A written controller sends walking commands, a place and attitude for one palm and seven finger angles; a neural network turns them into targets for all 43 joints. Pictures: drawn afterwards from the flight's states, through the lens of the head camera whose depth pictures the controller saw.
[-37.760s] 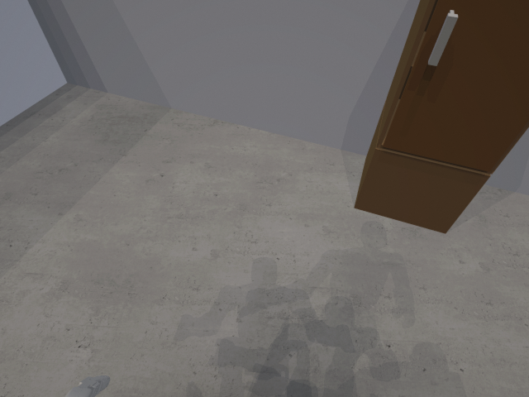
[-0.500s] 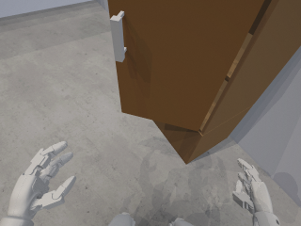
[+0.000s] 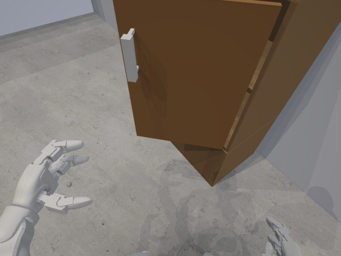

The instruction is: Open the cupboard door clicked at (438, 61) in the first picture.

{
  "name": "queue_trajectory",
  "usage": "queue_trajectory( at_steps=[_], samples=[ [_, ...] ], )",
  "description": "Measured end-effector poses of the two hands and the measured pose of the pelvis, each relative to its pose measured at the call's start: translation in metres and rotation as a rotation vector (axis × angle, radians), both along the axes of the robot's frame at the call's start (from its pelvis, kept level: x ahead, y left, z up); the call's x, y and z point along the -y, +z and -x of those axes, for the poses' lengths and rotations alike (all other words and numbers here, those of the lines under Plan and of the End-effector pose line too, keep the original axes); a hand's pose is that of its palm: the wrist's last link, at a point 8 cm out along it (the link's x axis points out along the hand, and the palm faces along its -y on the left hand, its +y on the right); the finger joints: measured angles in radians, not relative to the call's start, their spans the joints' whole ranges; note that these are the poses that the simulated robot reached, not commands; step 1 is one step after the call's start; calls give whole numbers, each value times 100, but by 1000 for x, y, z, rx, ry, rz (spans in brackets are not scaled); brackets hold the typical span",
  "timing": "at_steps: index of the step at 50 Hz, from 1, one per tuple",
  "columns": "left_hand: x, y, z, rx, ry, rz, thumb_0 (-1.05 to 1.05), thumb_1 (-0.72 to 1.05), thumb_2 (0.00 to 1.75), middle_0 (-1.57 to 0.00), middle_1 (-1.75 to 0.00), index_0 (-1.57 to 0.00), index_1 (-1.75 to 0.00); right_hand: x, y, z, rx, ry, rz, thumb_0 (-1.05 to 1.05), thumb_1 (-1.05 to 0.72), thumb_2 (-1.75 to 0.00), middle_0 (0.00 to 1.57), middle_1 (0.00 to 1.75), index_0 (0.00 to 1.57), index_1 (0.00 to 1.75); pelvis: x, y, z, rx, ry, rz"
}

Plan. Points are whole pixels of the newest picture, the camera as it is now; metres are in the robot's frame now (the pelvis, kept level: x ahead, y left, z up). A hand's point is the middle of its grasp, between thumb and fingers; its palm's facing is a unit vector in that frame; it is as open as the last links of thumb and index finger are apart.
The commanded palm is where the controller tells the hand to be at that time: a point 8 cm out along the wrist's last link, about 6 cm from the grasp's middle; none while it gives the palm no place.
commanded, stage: raise the hand with hooked fingers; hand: left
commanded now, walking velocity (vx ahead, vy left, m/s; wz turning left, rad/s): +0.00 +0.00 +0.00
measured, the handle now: (132, 55) +0.61 +0.15 +0.13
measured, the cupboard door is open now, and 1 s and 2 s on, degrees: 43 43 43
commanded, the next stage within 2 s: move the hooked fingers beside the handle in 1.08 s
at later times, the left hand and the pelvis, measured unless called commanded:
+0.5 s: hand (43, 139) +0.30 +0.27 +0.14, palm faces -0.04 -1.00 -0.07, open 13.9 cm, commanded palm +0.27 +0.32 +0.15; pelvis +0.02 +0.00 +0.02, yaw +0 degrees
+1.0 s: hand (55, 131) +0.31 +0.25 +0.15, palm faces -0.04 -1.00 -0.04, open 14.0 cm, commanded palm +0.29 +0.30 +0.15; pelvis +0.02 -0.02 +0.03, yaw +0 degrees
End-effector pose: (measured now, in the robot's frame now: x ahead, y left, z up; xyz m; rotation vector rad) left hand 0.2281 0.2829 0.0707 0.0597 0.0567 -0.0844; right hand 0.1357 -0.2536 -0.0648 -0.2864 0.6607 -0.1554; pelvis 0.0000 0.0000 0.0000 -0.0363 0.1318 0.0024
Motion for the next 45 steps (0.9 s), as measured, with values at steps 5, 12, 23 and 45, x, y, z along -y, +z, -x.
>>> queue_trajectory(
  at_steps=[5,12,23,45],
  samples=[
    [-6,18,-14,38,-11,-9,0,-21,42,-28,-101,-28,-101,-8,19,-24,88,11,3,1,-90,-90,20,30,20,30,-3,6,-6,26,-3,1],
    [-33,47,-28,75,57,5,0,-37,35,-29,-111,-29,-112,-27,32,-51,142,63,-37,1,-90,-90,20,30,21,30,-3,13,-13,49,3,2],
    [-37,66,-48,55,34,-9,-1,-48,30,-30,-118,-30,-119,-31,26,-54,74,80,-57,1,-90,-90,20,30,21,30,0,21,-20,60,6,-2],
    [-23,76,-71,52,32,27,-1,-50,30,-30,-120,-30,-120,12,24,-35,6,3,-34,1,-90,-90,20,30,20,30,19,28,-25,55,-12,-21]
  ],
)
